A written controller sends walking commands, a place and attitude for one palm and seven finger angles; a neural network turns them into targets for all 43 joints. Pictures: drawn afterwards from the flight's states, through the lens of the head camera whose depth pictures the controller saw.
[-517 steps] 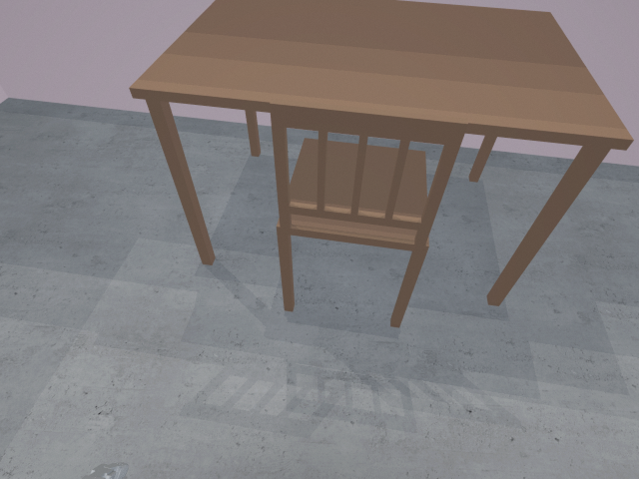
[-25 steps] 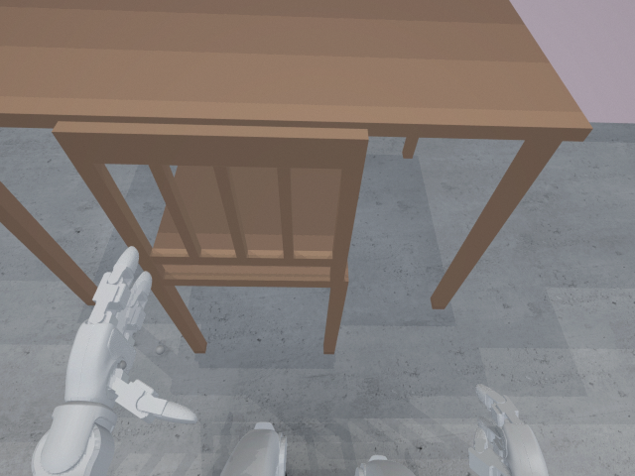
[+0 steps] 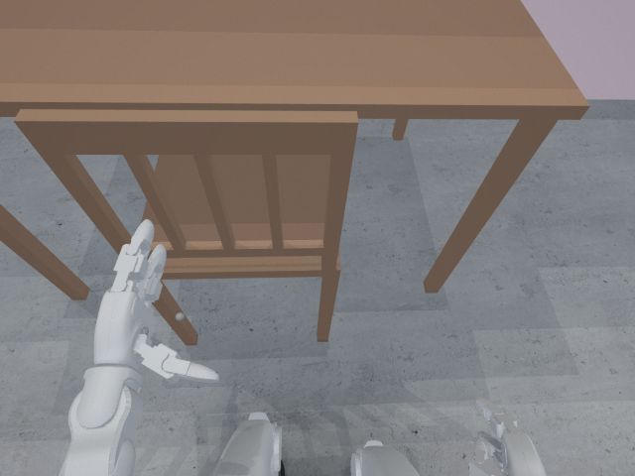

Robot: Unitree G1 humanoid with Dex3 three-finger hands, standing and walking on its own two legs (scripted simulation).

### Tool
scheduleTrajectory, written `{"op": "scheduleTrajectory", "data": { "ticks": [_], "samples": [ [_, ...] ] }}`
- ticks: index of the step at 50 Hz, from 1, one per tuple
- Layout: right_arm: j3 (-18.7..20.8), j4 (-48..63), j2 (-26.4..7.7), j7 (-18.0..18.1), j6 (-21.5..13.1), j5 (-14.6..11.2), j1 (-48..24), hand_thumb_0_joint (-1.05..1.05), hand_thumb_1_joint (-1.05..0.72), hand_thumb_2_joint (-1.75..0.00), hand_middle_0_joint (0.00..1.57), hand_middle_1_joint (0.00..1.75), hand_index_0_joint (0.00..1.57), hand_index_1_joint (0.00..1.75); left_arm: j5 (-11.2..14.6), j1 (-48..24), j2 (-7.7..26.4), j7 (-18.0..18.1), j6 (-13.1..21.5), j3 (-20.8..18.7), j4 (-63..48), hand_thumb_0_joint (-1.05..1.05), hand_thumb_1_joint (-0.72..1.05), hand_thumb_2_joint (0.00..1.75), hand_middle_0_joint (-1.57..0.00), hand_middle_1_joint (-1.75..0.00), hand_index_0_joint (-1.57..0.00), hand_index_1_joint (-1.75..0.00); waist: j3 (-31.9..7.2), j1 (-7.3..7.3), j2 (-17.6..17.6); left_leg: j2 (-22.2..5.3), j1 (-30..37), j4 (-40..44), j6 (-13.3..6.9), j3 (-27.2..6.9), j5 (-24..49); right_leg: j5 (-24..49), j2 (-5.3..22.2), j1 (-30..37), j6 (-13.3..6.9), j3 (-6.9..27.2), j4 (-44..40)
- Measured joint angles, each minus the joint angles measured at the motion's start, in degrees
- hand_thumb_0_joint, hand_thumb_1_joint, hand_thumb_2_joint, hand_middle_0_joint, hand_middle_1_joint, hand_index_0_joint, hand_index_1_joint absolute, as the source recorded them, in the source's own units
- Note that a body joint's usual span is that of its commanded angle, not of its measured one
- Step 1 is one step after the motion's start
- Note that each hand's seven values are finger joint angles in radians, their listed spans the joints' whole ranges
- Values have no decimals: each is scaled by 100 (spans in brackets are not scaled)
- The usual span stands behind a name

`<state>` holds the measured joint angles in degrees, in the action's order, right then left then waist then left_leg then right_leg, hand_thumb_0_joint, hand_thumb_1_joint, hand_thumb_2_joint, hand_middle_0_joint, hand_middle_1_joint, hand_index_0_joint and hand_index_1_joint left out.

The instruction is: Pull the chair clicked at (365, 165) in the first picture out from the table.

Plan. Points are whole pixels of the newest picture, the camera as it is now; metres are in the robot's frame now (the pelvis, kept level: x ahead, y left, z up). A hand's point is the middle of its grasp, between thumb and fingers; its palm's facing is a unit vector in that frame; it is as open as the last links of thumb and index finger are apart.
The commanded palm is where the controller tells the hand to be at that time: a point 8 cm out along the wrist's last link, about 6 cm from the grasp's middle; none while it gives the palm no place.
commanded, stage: aim the fingers beside a spindle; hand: left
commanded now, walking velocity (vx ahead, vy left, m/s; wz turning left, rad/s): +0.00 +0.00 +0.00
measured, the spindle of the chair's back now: (217, 204) +0.50 +0.17 -0.02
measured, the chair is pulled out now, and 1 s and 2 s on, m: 0.00 0.00 0.00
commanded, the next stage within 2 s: push the fingers through the gap in 1.34 s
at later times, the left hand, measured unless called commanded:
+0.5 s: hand (209, 290) +0.34 +0.15 +0.01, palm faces +0.05 -1.00 -0.02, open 16.9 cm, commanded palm +0.32 +0.20 +0.01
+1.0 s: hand (223, 282) +0.36 +0.14 +0.00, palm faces +0.07 -1.00 -0.03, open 16.9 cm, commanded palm +0.33 +0.20 +0.00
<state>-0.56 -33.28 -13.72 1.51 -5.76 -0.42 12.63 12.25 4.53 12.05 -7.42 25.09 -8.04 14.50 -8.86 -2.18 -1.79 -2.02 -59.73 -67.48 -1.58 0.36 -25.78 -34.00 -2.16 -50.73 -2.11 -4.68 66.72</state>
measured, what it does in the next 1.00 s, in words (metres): stands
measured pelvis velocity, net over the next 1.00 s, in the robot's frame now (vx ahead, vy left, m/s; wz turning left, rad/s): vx -0.01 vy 0.00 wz -0.02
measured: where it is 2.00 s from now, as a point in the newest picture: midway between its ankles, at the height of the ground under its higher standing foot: outside the picture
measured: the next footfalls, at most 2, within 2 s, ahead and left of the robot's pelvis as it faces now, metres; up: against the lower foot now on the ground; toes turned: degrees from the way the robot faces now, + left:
none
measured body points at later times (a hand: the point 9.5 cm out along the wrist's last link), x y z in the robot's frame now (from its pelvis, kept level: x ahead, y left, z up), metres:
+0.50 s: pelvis +0.00 +0.00 -0.01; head +0.09 +0.01 +0.43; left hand +0.33 +0.21 +0.01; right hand +0.14 -0.25 -0.12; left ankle +0.06 +0.10 -0.64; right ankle -0.02 -0.10 -0.64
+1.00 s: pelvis -0.01 +0.00 -0.02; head +0.10 +0.00 +0.42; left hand +0.35 +0.19 +0.00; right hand +0.12 -0.25 -0.14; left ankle +0.06 +0.10 -0.64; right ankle -0.02 -0.10 -0.64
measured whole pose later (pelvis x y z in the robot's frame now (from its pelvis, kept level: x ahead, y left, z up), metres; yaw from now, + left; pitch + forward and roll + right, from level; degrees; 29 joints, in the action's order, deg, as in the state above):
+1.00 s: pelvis -0.01 +0.00 -0.02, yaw -1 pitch +21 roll -2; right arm -0.5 -33.8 -13.1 -0.6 2.0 0.5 12.6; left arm 7.1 -12.3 10.1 0.5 28.8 -7.2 30.7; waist -9.8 -3.4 -1.6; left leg -2.6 -67.2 -72.5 -1.4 1.1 -26.9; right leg -35.6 -2.4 -58.9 -2.5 -4.0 73.0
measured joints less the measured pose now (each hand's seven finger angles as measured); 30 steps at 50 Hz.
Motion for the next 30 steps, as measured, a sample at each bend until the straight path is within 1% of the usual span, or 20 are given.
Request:
{"op": "scheduleTrajectory", "data": {
  "ticks": [12,21,30],
  "samples": [
    [-10,15,29,-70,234,39,-69,1,-91,-90,20,30,20,30,-200,-480,-108,301,74,175,393,-1,-50,30,-6,-8,-6,-8,-47,-6,-2,4,-215,-153,-15,19,-41,-56,13,-223,12,16,178],
    [-14,-27,22,-93,374,63,-90,1,-91,-90,20,30,20,30,-303,-1061,-112,444,137,164,907,-1,-50,30,-6,-8,-6,-8,-44,-36,15,-9,-427,-304,-10,9,-68,-96,4,-435,0,4,341],
    [21,-61,13,-159,538,84,-22,1,-91,-90,20,30,20,30,-405,-1356,-188,606,221,244,1200,-1,-50,30,-6,-8,-6,-8,-70,-78,10,-22,-567,-385,-13,36,-90,-120,-1,-593,1,31,443]
  ]
}}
